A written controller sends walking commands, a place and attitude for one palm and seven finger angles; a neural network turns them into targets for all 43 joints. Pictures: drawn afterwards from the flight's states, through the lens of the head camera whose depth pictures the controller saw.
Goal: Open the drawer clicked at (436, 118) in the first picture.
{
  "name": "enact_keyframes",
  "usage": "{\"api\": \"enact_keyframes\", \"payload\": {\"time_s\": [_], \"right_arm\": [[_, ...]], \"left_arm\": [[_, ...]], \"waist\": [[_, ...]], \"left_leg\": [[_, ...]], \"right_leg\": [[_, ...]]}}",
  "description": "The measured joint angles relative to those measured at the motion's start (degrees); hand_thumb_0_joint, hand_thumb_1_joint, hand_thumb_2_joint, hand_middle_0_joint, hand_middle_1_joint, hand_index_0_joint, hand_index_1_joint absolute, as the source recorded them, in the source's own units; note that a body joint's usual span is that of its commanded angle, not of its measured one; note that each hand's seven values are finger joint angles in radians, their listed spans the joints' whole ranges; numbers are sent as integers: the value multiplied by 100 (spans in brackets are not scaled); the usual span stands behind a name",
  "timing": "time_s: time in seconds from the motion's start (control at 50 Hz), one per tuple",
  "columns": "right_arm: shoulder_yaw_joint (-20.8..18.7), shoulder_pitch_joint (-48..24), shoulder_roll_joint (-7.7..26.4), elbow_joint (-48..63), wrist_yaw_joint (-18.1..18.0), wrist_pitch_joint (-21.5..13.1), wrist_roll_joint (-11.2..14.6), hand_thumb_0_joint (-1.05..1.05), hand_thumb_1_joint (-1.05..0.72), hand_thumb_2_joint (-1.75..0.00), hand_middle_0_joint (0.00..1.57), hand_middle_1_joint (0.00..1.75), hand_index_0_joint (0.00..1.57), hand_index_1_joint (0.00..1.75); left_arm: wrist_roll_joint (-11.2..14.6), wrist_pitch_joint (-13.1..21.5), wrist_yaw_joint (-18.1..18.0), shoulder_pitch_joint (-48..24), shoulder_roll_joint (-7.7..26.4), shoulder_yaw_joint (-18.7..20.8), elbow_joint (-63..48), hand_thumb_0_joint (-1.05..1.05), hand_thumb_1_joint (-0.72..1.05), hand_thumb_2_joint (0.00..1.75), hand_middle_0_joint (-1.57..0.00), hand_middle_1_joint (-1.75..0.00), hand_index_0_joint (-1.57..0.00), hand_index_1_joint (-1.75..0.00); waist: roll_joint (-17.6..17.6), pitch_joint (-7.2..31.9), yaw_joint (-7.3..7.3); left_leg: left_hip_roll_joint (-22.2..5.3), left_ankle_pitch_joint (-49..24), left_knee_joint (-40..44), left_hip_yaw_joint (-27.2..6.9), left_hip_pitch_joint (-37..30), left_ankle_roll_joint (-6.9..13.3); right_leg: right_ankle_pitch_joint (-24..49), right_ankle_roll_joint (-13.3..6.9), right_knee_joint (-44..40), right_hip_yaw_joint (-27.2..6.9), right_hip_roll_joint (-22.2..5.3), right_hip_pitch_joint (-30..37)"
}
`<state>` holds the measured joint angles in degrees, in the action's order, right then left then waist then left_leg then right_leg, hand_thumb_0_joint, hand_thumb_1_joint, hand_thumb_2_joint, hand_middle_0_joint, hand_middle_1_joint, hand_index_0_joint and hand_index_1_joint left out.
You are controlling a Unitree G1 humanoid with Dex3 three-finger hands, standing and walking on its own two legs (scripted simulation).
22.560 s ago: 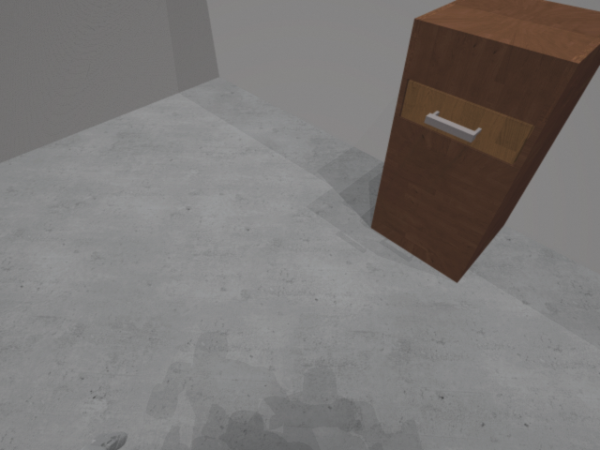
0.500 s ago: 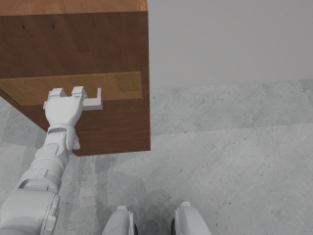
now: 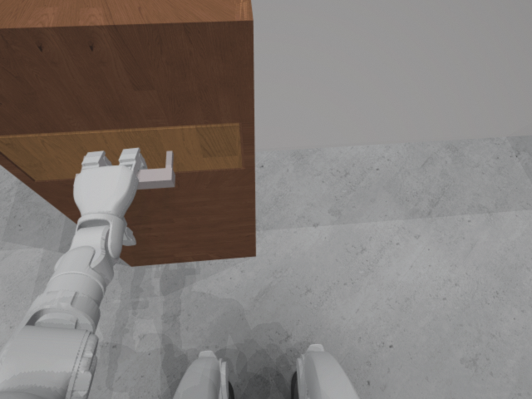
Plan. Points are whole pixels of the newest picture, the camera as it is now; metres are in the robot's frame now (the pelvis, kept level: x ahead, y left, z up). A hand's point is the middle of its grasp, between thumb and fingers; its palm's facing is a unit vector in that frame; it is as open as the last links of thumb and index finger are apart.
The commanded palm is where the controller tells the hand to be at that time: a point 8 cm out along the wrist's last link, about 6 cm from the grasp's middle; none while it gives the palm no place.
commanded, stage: close the thumb around the handle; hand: left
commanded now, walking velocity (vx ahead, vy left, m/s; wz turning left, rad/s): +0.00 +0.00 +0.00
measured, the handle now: (127, 169) +0.48 +0.23 -0.03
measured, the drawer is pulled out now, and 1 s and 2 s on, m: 0.00 0.04 0.16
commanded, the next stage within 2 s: pull the drawer open in 0.50 s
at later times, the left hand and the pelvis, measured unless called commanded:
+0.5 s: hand (120, 203) +0.43 +0.24 -0.05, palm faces -0.06 -0.02 -1.00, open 5.8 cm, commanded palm +0.41 +0.23 +0.01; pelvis +0.00 +0.01 +0.00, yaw +0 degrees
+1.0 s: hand (118, 224) +0.39 +0.24 -0.05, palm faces -0.05 -0.07 -1.00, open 5.7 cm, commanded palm +0.36 +0.23 +0.01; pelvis +0.02 +0.01 +0.02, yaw -1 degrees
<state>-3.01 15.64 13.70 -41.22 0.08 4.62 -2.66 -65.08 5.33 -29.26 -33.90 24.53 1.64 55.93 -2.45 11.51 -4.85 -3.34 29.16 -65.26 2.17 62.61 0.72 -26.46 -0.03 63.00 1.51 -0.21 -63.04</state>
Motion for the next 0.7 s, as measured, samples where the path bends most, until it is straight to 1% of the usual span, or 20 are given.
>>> {"api": "enact_keyframes", "payload": {"time_s": [0.18, 0.34, 0.4, 0.52, 0.7], "right_arm": [[10, -36, 7, 30, 15, -4, 0, 0, -90, -90, 21, 30, 21, 30], [-25, -55, -2, 36, 42, 24, -5, 0, -90, -90, 21, 30, 21, 30], [-22, -39, -13, 36, 46, 32, -3, 0, -90, -90, 21, 30, 21, 30], [-9, -6, -36, 33, 36, 43, -5, 0, -90, -90, 21, 30, 21, 30], [-26, 18, -35, 32, 36, 73, -10, 0, -90, -90, 21, 30, 21, 30]], "left_arm": [[-47, 53, -61, -32, 19, -37, 9, 0, 10, 55, -33, -126, -36, -126], [-13, -94, -69, -88, -63, -96, 9, 0, 53, 74, -36, -131, -39, -131], [-11, -154, -55, -113, -87, -136, 59, 0, 66, 79, -37, -132, -40, -132], [-11, -194, -37, -81, -81, -156, 65, 0, 69, 78, -35, -134, -40, -134], [29, -84, 27, 132, -47, -38, -130, 1, 70, 76, -33, -135, -40, -135]], "waist": [[13, 4, 2], [-9, -9, 27], [-17, -4, 26], [-13, -19, 14], [4, -10, 7]], "left_leg": [[20, 14, -41, -14, 36, 24], [35, 13, -48, 0, 39, 46], [43, 4, -22, 3, 11, 50], [37, -2, 19, 14, -45, 51], [6, 20, 62, 44, -124, 40]], "right_leg": [[-5, 23, 10, 10, -18, -11], [5, 47, 6, -7, -31, -10], [12, 52, -19, -10, -37, 19], [23, 53, -59, -21, -29, 68], [18, 44, -97, -53, 7, 123]]}}
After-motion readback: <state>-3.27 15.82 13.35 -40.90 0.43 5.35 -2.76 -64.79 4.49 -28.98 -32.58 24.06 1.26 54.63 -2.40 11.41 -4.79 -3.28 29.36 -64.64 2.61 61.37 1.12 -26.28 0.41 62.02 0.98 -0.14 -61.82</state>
